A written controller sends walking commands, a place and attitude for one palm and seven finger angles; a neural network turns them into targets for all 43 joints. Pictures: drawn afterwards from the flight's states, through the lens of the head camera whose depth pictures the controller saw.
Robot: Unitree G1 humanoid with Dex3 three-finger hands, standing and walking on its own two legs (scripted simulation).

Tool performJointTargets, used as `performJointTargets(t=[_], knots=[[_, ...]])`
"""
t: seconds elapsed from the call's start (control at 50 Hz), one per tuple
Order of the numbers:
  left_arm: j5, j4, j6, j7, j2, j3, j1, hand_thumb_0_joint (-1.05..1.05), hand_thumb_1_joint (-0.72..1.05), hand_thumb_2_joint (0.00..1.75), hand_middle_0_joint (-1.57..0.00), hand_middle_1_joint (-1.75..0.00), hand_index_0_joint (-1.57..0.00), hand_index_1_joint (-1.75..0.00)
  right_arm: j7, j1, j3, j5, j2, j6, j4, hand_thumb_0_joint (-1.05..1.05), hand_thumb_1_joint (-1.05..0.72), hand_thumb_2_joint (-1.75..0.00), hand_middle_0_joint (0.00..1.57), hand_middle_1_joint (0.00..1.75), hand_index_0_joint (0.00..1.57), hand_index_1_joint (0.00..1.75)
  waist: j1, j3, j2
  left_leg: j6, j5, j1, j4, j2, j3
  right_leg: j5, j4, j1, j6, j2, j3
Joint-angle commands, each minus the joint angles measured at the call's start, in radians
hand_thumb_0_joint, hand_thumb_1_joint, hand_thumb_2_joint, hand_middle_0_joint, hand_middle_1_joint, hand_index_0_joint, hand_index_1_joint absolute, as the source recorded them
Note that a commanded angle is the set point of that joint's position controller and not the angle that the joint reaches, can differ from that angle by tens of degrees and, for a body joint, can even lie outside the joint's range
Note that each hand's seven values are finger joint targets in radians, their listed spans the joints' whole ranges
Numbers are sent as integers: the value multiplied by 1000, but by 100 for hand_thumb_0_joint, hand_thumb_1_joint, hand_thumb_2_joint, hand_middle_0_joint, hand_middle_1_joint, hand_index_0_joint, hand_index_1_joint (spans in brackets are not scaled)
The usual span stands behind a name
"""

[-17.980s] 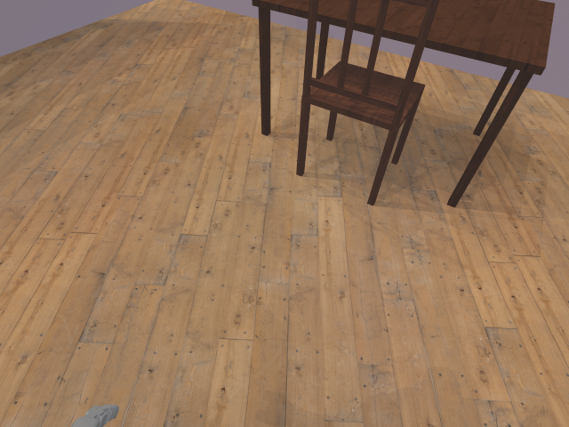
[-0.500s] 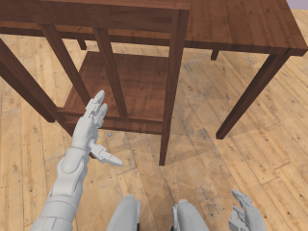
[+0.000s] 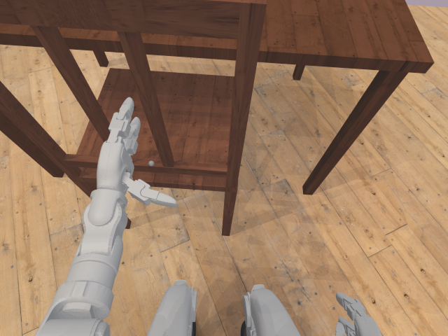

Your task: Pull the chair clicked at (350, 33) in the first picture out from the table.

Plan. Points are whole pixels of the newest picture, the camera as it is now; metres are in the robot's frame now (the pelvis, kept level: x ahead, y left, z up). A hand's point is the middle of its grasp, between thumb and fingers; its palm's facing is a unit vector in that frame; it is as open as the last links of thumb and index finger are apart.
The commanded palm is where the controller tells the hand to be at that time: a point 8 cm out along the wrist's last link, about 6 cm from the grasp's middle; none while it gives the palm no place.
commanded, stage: push the fingers through the gap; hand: left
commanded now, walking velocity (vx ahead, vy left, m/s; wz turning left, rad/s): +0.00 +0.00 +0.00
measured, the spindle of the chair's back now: (94, 112) +0.49 +0.23 +0.07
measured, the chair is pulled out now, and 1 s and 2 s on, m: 0.00 0.00 0.00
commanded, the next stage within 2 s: hook a spindle and tug to test in 0.94 s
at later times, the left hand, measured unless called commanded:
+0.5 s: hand (153, 144) +0.45 +0.14 +0.02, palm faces -0.07 -1.00 -0.04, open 17.0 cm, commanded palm +0.43 +0.18 +0.03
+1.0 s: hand (159, 141) +0.45 +0.12 +0.04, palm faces -0.04 -1.00 -0.05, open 17.0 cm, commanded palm +0.43 +0.18 +0.03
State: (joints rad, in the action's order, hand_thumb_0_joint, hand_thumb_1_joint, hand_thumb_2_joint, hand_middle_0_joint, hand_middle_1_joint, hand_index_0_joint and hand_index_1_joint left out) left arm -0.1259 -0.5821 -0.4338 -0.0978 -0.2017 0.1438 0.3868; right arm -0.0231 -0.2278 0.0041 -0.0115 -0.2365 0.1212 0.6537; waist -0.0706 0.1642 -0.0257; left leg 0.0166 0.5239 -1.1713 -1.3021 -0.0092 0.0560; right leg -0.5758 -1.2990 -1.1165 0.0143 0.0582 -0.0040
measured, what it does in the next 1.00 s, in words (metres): stands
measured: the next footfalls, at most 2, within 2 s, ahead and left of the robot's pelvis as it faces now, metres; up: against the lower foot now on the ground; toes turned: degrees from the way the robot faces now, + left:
none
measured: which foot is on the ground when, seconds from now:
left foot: down 0.00-1.00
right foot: down 0.00-1.00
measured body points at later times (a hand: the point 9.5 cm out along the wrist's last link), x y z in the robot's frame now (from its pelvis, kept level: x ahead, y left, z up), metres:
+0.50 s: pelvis -0.01 +0.01 -0.01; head +0.12 +0.01 +0.42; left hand +0.45 +0.19 +0.03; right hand +0.08 -0.26 -0.13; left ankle +0.05 +0.13 -0.61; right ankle +0.02 -0.11 -0.61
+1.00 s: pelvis +0.00 +0.00 +0.00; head +0.12 +0.00 +0.43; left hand +0.45 +0.18 +0.04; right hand +0.06 -0.26 -0.13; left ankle +0.05 +0.13 -0.61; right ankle +0.02 -0.11 -0.61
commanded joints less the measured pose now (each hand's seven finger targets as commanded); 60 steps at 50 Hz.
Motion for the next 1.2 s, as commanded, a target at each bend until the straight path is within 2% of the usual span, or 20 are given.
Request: performJointTargets(t=[0.0, 0.04, 0.1, 0.18, 0.2, 0.26, 0.3, 0.36, 0.38, 0.44, 0.52, 0.6, 0.62, 0.68, 0.72, 0.84, 0.94, 1.02, 1.1, 1.18], knots=[[30, 104, -79, -2, -151, 42, 302, 0, -50, 30, -6, -8, -6, -8, 6, -60, -57, -4, -148, 28, -96, 0, -90, -90, 20, 30, 20, 30, -14, 426, -36, -27, -236, 322, 122, -12, -23, 275, 187, 142, 16, -7, 8], [24, 69, -35, -26, -122, 15, 294, 0, -50, 30, -6, -8, -6, -8, 10, -70, -59, 2, -150, 13, -106, 0, -90, -90, 20, 30, 20, 30, -15, 444, -39, -25, -244, 337, 131, -11, -26, 289, 197, 155, 16, -10, 8], [-6, 31, 14, -44, -160, 61, 329, 0, -50, 30, -6, -8, -6, -8, 4, -83, -56, 11, -157, -3, -117, 0, -90, -90, 20, 30, 20, 30, -16, 432, 19, -32, -230, 293, 137, -13, -30, 290, 214, 193, 13, -8, 2], [-26, 111, -40, -26, -209, 110, 532, 0, -50, 30, -6, -8, -6, -8, -6, -78, -52, 6, -147, 9, -99, 0, -90, -90, 20, 30, 20, 30, -34, 449, 15, -37, -207, 273, 118, -16, -32, 270, 220, 203, 4, -9, -18], [-20, 150, -70, -17, -228, 114, 572, 0, -50, 30, -6, -8, -6, -8, -6, -78, -51, 6, -148, 18, -98, 0, -90, -90, 20, 30, 20, 30, -31, 468, -19, -34, -217, 298, 117, -14, -27, 269, 205, 181, 8, -5, -14], [-2, 97, -125, -1, -211, 107, 575, 0, -50, 30, -6, -8, -6, -8, 3, -87, -55, -9, -149, 29, -70, 0, -90, -90, 20, 30, 20, 30, -41, 482, -30, -31, -227, 323, 107, -13, -20, 265, 190, 143, 10, -1, -2], [19, -1, -122, -5, -223, 114, 546, 0, -50, 30, -6, -8, -6, -8, 7, -100, -57, -11, -157, 25, -60, 0, -90, -90, 20, 30, 20, 30, -46, 456, -16, -32, -226, 296, 101, -12, -21, 265, 181, 121, 12, 0, 1], [38, -161, -65, -29, -178, 76, 534, 0, -50, 30, -6, -8, -6, -8, 16, -115, -56, -6, -163, 6, -57, 0, -90, -90, 20, 30, 20, 30, -59, 390, -11, -31, -169, 246, 110, -12, -24, 214, 195, 88, 13, -5, 6], [37, -187, -46, -34, -210, 102, 542, 0, -50, 30, -6, -8, -6, -8, 16, -126, -55, -6, -170, -1, -58, 0, -90, -90, 20, 30, 20, 30, -54, 392, 2, -33, -165, 230, 113, -12, -24, 213, 199, 105, 14, -6, 3], [20, -163, -22, -47, -197, 100, 605, 0, -50, 30, -6, -8, -6, -8, 16, -132, -57, -3, -170, -11, -74, 0, -90, -90, 20, 30, 20, 30, -53, 460, -33, -31, -214, 287, 113, -13, -23, 253, 192, 104, 16, -7, 10], [4, 18, -93, -23, -224, 117, 757, 0, -50, 30, -6, -8, -6, -8, 18, -149, -64, -13, -169, -2, -69, 0, -90, -90, 20, 30, 20, 30, -55, 608, -119, -16, -346, 445, 103, -3, 3, 328, 162, 80, 19, 0, 25], [32, -55, -116, 10, -210, 119, 669, 0, -50, 30, -6, -8, -6, -8, 29, -163, -68, -19, -172, -8, -49, 0, -90, -90, 20, 30, 20, 30, -62, 546, -56, -15, -334, 415, 109, 1, 6, 309, 161, 64, 18, 7, 36], [47, -99, -107, 14, -182, 94, 655, 0, -50, 30, -6, -8, -6, -8, 31, -160, -65, -18, -169, -15, -45, 0, -90, -90, 20, 30, 20, 30, -70, 503, -46, -14, -322, 395, 114, 2, 6, 303, 163, 52, 18, 5, 40], [67, -220, -59, 21, -200, 120, 597, 0, -50, 30, -6, -8, -6, -8, 37, -162, -63, -18, -173, -41, -47, 0, -90, -90, 20, 30, 20, 30, -65, 416, -9, -25, -220, 291, 122, -6, -15, 243, 189, 66, 14, 2, 30], [69, -214, -51, 18, -243, 157, 594, 0, -50, 30, -6, -8, -6, -8, 35, -161, -60, -17, -174, -51, -64, 0, -90, -90, 20, 30, 20, 30, -47, 440, -8, -28, -229, 279, 126, -11, -24, 263, 186, 104, 17, -1, 25], [32, -7, -118, 14, -206, 122, 654, 0, -50, 30, -6, -8, -6, -8, 37, -147, -62, -14, -155, -45, -84, 0, -90, -90, 20, 30, 20, 30, -48, 553, -58, -23, -327, 393, 118, -5, -23, 351, 184, 148, 16, 7, 16], [57, -128, -116, 14, -181, 85, 655, 0, -50, 30, -6, -8, -6, -8, 35, -148, -63, -13, -162, -46, -53, 0, -90, -90, 20, 30, 20, 30, -83, 417, -3, -32, -201, 292, 115, -7, -24, 251, 203, 96, 8, 5, 11], [60, -189, -97, 7, -215, 111, 691, 0, -50, 30, -6, -8, -6, -8, 27, -146, -56, -12, -163, -47, -54, 0, -90, -90, 20, 30, 20, 30, -72, 415, -26, -36, -165, 255, 114, -17, -32, 224, 209, 109, 13, -4, -2], [36, -84, -114, 2, -207, 115, 695, 0, -50, 30, -13, -30, -13, -30, 29, -148, -64, -15, -164, -40, -73, 0, -90, -90, 20, 30, 20, 30, -56, 574, -68, -30, -307, 371, 98, -13, -28, 352, 176, 144, 16, -2, 6], [42, -95, -106, 5, -178, 93, 646, 0, -50, 30, -20, -52, -20, -52, 37, -149, -65, -13, -158, -46, -66, 0, -90, -90, 20, 30, 20, 30, -61, 534, -33, -27, -326, 350, 97, -10, -28, 379, 177, 152, 13, -1, 11]])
